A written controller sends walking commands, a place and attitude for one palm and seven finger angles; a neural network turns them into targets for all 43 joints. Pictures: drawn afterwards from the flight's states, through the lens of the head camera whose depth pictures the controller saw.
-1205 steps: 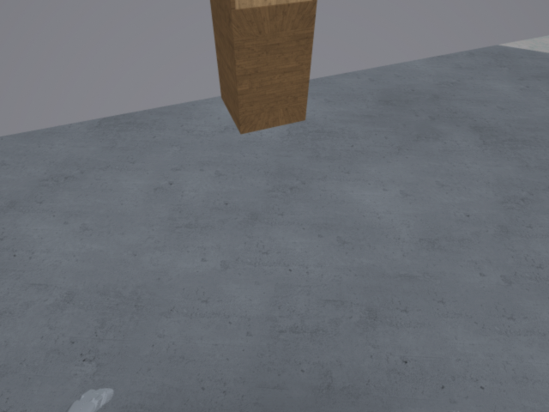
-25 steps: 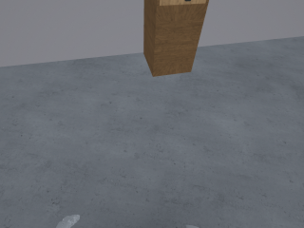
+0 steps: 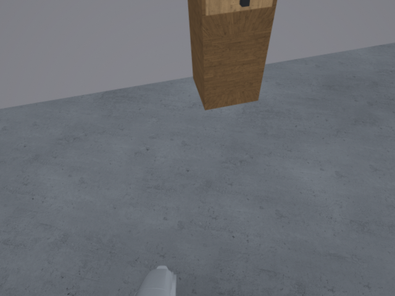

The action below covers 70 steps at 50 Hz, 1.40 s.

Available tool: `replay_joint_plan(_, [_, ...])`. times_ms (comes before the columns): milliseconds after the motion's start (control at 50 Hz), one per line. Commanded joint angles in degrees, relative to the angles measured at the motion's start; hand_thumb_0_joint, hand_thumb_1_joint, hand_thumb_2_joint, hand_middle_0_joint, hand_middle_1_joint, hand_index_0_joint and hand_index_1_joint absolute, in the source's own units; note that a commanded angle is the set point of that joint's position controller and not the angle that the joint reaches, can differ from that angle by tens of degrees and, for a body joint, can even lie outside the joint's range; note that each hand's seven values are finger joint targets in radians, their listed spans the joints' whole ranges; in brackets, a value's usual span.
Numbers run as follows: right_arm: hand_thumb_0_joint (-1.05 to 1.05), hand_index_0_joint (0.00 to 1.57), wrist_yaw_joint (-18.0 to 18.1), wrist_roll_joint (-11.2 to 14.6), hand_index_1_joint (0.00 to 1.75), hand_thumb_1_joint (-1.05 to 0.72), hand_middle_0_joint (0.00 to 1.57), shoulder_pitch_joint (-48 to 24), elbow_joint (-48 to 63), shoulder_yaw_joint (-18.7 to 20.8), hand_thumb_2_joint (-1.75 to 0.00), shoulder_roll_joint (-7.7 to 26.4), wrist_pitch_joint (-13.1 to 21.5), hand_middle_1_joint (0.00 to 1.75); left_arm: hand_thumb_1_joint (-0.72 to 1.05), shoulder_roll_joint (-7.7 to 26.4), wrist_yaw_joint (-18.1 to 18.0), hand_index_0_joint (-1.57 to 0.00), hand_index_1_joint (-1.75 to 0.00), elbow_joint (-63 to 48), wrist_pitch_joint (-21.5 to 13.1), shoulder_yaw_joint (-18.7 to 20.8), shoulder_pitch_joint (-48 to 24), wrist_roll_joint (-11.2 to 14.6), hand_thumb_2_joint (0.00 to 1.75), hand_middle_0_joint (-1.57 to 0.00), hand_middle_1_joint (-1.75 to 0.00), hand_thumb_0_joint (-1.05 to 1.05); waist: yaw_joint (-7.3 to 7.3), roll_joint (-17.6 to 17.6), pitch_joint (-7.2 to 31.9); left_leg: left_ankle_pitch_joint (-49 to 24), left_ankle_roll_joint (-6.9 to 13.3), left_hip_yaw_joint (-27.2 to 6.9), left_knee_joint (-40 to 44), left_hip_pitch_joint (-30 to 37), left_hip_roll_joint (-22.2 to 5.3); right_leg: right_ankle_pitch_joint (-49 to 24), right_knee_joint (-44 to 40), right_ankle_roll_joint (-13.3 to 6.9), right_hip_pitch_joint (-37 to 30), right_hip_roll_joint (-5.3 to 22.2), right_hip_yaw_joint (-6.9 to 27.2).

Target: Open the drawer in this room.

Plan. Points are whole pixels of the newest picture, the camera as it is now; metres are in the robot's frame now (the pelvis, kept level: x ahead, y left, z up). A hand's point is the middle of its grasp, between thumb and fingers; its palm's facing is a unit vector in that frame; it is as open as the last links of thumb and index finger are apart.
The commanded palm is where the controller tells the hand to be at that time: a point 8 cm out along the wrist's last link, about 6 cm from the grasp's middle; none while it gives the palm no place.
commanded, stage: turn or walk to find it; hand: left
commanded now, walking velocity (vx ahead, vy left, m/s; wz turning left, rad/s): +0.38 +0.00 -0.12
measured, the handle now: out of the picture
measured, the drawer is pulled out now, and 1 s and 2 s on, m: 0.00 0.00 0.00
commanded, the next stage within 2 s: stand and wait in 0.36 s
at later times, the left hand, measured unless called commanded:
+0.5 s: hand (135, 215) +0.33 +0.22 -0.16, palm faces -0.03 -0.98 -0.19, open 7.3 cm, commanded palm none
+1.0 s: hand (154, 206) +0.38 +0.18 -0.19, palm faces -0.01 -0.99 -0.17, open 7.2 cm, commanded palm none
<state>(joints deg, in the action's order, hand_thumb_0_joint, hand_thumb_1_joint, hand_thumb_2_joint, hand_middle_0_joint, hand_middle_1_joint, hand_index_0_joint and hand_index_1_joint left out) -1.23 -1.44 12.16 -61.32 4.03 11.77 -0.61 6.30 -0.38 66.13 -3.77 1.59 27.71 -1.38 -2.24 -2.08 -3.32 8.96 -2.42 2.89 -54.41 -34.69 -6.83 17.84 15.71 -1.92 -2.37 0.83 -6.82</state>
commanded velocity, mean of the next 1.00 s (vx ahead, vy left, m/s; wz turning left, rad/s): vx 0.12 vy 0.00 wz -0.04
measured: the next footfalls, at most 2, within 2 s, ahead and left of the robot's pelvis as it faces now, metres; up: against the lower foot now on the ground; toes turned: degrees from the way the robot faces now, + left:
left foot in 0.18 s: +0.23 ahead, +0.14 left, +0.00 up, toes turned +7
right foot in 0.64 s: +0.41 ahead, -0.11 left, +0.00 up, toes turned -13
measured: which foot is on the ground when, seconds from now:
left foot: up 0.00-0.16, down 0.18-0.66, up 0.68-0.94, down 0.96-1.00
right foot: down 0.00-0.18, up 0.20-0.62, down 0.64-1.00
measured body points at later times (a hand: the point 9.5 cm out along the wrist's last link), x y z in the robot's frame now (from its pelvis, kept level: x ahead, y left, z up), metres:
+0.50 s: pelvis +0.22 +0.04 +0.00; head +0.23 +0.05 +0.45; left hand +0.33 +0.28 -0.15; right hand +0.22 -0.21 -0.15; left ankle +0.19 +0.13 -0.74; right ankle +0.30 -0.11 -0.68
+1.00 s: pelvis +0.31 +0.01 -0.01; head +0.31 +0.02 +0.44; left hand +0.38 +0.24 -0.17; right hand +0.29 -0.20 -0.17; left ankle +0.31 +0.13 -0.75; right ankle +0.37 -0.11 -0.74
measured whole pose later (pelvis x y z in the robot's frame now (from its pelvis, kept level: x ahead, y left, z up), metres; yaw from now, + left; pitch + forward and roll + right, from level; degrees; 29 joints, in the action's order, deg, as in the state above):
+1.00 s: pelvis +0.31 +0.01 -0.01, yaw -4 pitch -2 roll -1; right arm 1.5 -1.0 16.6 -64.0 1.3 6.5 0.0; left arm 9.6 -1.3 61.8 0.6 2.3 10.3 -0.4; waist -0.4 0.2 -1.9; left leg 18.4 -0.7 3.9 -32.5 -12.3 -3.6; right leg 8.1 27.2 -1.5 17.2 1.9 -9.4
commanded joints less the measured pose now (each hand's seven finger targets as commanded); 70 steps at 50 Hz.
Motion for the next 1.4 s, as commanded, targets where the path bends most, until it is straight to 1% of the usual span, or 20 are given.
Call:
replay_joint_plan(0, [0.0, 0.2, -0.69, 0.34, 0.3, -0.9, 0.2, -11.27, 7.18, -0.93, -0.9, -0.59, 2.57, 0.3, 0.9, 7.97, -1.02, -0.2, -0.3, -0.45, -1.32, 0.98, 4.04, 0.14, 0.9, -0.2, -0.3, 0.0, -1.2, 10.33, -6.8, -0.44, 0.59, 3.89, 9.75, -3.18, 1.26, -28.21, -4.9, -5.44, 1.81, 13.47, 8.19])
replay_joint_plan(80, [0.0, 0.2, -0.19, 0.34, 0.3, -0.9, 0.2, -11.39, 7.29, -1.09, -0.9, 0.1, 3.66, 0.3, 0.9, 8.8, -1.45, -0.2, -0.3, 0.99, -0.87, 1.3, 5.28, 0.12, 0.9, -0.2, -0.3, 0.0, -0.34, 11.1, -2.98, 3.49, 3.01, 6.14, 18.12, 7.8, 4.37, -44.17, 3.16, -5.03, -0.62, 13.93, 7.58])
replay_joint_plan(120, [0.0, 0.2, 0.93, -0.07, 0.3, -0.9, 0.2, 2.07, 3.08, -0.3, -0.9, 2.46, 4.31, 0.3, 0.9, 9.7, -1.47, -0.2, -0.3, 0.71, -1.0, 1.45, 3.11, 0.46, 0.9, -0.2, -0.3, 0.0, 6.2, 10.04, 5.19, -0.86, 4.51, 6.8, 24.78, 26.5, 6.83, -51.11, 19.45, -2.68, 3.65, 11.53, 4.93])
replay_joint_plan(140, [0.0, 0.2, 1.54, -0.32, 0.3, -0.9, 0.2, 11.95, 0.39, 0.86, -0.9, 7.1, 4.67, 0.3, 0.9, 8.7, -1.2, -0.2, -0.3, 0.0, -1.27, 1.56, 2.76, 0.88, 0.9, -0.2, -0.3, 0.0, 10.16, 3.83, 12.98, -6.29, 6.22, 0.77, 24.46, 42.59, 0.16, -37.5, 31.48, -0.65, 12.49, 8.81, 2.99])
replay_joint_plan(160, [0.0, 0.2, 2.07, -0.84, 0.3, -0.9, 0.2, 18.44, -1.42, 2.48, -0.9, 13.27, 5.1, 0.3, 0.9, 5.15, -0.47, -0.2, -0.3, -1.02, -1.22, 0.92, 5.78, 1.61, 0.9, -0.2, -0.3, 0.0, 10.61, -10.46, 20.44, -14.06, 13.12, -21.68, 25.49, 58.1, -17.2, 3.61, 50.57, 1.55, 30.05, 0.28, 0.93])
replay_joint_plan(180, [0.0, 0.2, 2.27, 0.38, 0.3, -0.9, 0.2, 19.43, -1.75, 2.68, -0.9, 14.38, 4.3, 0.3, 0.9, 5.44, -0.57, -0.2, -0.3, -2.76, -1.28, 0.63, 1.68, 1.41, 0.9, -0.2, -0.3, 0.0, 10.56, -8.55, 20.11, -16.99, 16.31, -27.22, 31.43, 54.91, -21.09, 14.45, 60.2, 0.27, 34.07, 0.56, 6.51])
replay_joint_plan(260, [0.0, 0.2, 2.44, 0.08, 0.3, -0.9, 0.2, 6.04, 0.96, -0.05, -0.9, 3.24, 5.78, 0.3, 0.9, 3.32, 0.33, -0.2, -0.3, -3.58, 0.58, 1.44, -5.6, 0.0, 0.9, -0.2, -0.3, 0.0, 4.01, -0.98, -1.26, -11.05, 12.31, -11.21, 39.34, 26.29, -15.07, 3.26, 59.98, 1.45, 35.24, 7.62, 7.67])
replay_joint_plan(340, [0.0, 0.2, 2.15, 0.38, 0.3, -0.9, 0.2, 4.14, 1.14, -0.59, -0.9, 1.41, 6.26, 0.3, 0.9, 1.56, 0.94, -0.2, -0.3, -5.47, 3.06, 1.69, -4.46, -0.36, 0.9, -0.2, -0.3, 0.0, -0.06, -4.9, -3.23, -2.86, 10.92, -1.88, 44.3, 17.54, -10.47, -3.47, 53.41, 2.8, 33.67, 8.35, 5.91])
replay_joint_plan(520, [0.0, 0.2, 2.69, -0.04, 0.3, -0.9, 0.2, 8.12, 1.11, 0.25, -0.9, 4.67, 5.1, 0.3, 0.9, 4.46, 0.83, -0.2, -0.3, -11.51, 2.92, 1.27, -17.5, 0.01, 0.9, -0.2, -0.3, 0.0, 2.32, -5.03, -1.07, -34.13, 9.39, 3.37, 34.4, 29.27, -8.36, -10.08, 23.52, 2.9, 28.07, 4.45, 0.47])
replay_joint_plan(580, [0.0, 0.2, 2.73, 0.12, 0.3, -0.9, 0.2, 8.96, 0.18, 0.0, -0.9, 5.06, 4.16, 0.3, 0.9, 6.5, 0.45, -0.2, -0.3, -10.05, 1.99, 1.19, -12.67, -0.03, 0.9, -0.2, -0.3, 0.0, -0.3, -2.33, 2.59, -33.06, 6.82, 2.56, 25.2, 29.06, -7.05, -13.84, 14.48, 2.26, 16.25, 2.43, -0.48])
replay_joint_plan(600, [0.0, 0.2, 2.61, 0.35, 0.3, -0.9, 0.2, 8.94, -0.01, -0.25, -0.9, 4.26, 4.1, 0.3, 0.9, 8.61, 0.24, -0.2, -0.3, -8.47, 1.29, 1.58, -8.29, -0.18, 0.9, -0.2, -0.3, 0.0, -2.42, 0.67, 5.26, -26.38, 4.77, 3.87, 18.67, 26.86, -4.88, -24.66, 10.7, 2.29, 8.93, 4.29, 0.53])
replay_joint_plan(640, [0.0, 0.2, 2.49, 1.37, 0.3, -0.9, 0.2, 13.05, 0.5, -0.87, -0.9, 0.39, 3.2, 0.3, 0.9, 16.1, -0.33, -0.2, -0.3, -5.75, 0.09, 2.51, -1.65, 0.53, 0.9, -0.2, -0.3, 0.0, -2.07, 15.94, 13.98, 25.69, 0.98, 3.82, -3.62, 13.45, 5.38, -65.28, 11.7, -8.14, -5.39, 24.45, 19.77])
replay_joint_plan(660, [0.0, 0.2, 3.02, 1.53, 0.3, -0.9, 0.2, 12.69, 0.24, -0.82, -0.9, 0.68, 2.16, 0.3, 0.9, 15.49, -0.59, -0.2, -0.3, -6.36, 0.28, 1.91, -4.91, 0.99, 0.9, -0.2, -0.3, 0.0, -0.75, 11.4, 11.39, 27.82, 1.03, -1.42, -6.05, 14.42, 3.8, -60.41, 8.41, -10.33, 0.57, 24.69, 17.65])
replay_joint_plan(760, [0.0, 0.2, 2.37, 0.89, 0.3, -0.9, 0.2, 12.75, -2.06, -1.45, -0.9, -1.43, -0.18, 0.3, 0.9, 10.78, -1.12, -0.2, -0.3, -9.66, 1.99, 1.21, -19.71, 0.6, 0.9, -0.2, -0.3, 0.0, 3.36, 9.99, 5.14, 18.49, 0.53, -0.79, 0.07, 19.39, 1.39, -10.45, -2.29, -5.72, 19.3, 16.37, 10.36])
replay_joint_plan(860, [0.0, 0.2, 2.29, 0.63, 0.3, -0.9, 0.2, 12.04, -2.04, -1.84, -0.9, -2.52, -0.01, 0.3, 0.9, 10.05, -1.22, -0.2, -0.3, -7.91, 2.8, 1.62, -17.71, 0.44, 0.9, -0.2, -0.3, 0.0, 2.26, 9.64, 3.99, 14.91, 0.54, 1.32, 13.79, 21.02, 2.56, 2.53, -4.61, -5.42, 19.64, 13.73, 10.55])
replay_joint_plan(920, [0.0, 0.2, 2.44, 0.72, 0.3, -0.9, 0.2, 15.03, -3.62, -2.14, -0.9, -2.76, 0.99, 0.3, 0.9, 8.68, -1.36, -0.2, -0.3, -6.95, 3.15, 1.31, -17.57, 1.12, 0.9, -0.2, -0.3, 0.0, 3.87, 5.74, 4.23, 5.68, 0.73, 0.25, 29.99, 28.85, 2.36, 4.26, 0.83, -2.39, 22.23, 10.84, 8.15])
replay_joint_plan(960, [0.0, 0.2, 2.97, 0.24, 0.3, -0.9, 0.2, 11.67, -2.16, -1.81, -0.9, 1.01, 1.86, 0.3, 0.9, 5.19, -0.95, -0.2, -0.3, -6.7, 3.71, 0.59, -14.65, 1.73, 0.9, -0.2, -0.3, 0.0, 1.66, -7.14, 0.26, 12.71, 3.99, -11.13, 41.01, 19.8, -6.19, -0.72, 7.03, 1.72, 20.06, 4.74, 4.08])
replay_joint_plan(1000, [0.0, 0.2, 3.15, 0.39, 0.3, -0.9, 0.2, 5.0, -0.91, -1.96, -0.9, 1.57, 2.03, 0.3, 0.9, 5.43, -0.71, -0.2, -0.3, -4.81, 4.01, 0.52, -13.54, 0.78, 0.9, -0.2, -0.3, 0.0, -0.31, -10.51, -2.99, 15.02, 4.99, -10.67, 45.17, 12.08, -6.22, -6.53, 9.48, 3.07, 12.41, 4.66, 2.36])
replay_joint_plan(1180, [0.0, 0.2, 3.43, 1.13, 0.3, -0.9, 0.2, 8.41, -1.98, -2.58, -0.9, 0.04, 1.81, 0.3, 0.9, 5.19, -1.28, -0.2, -0.3, -0.46, 3.17, -1.2, -7.47, 0.83, 0.9, -0.2, -0.3, 0.0, 1.15, 2.14, -4.47, 8.12, 3.35, -4.04, 40.82, 20.26, -1.57, -10.27, 3.72, 2.65, 13.24, 6.66, 4.98])
replay_joint_plan(1380, [0.0, 0.2, 3.86, 1.24, 0.3, -0.9, 0.2, 9.74, -3.33, -3.11, -0.9, -0.35, 2.58, 0.3, 0.9, 4.3, -1.88, -0.2, -0.3, 0.67, 2.56, -1.36, -4.72, 0.94, 0.9, -0.2, -0.3, 0.0, 1.74, 1.92, 0.3, -3.84, 3.61, -2.01, 37.57, 26.35, -1.13, -16.56, 5.27, 2.04, 11.69, 7.15, 5.16])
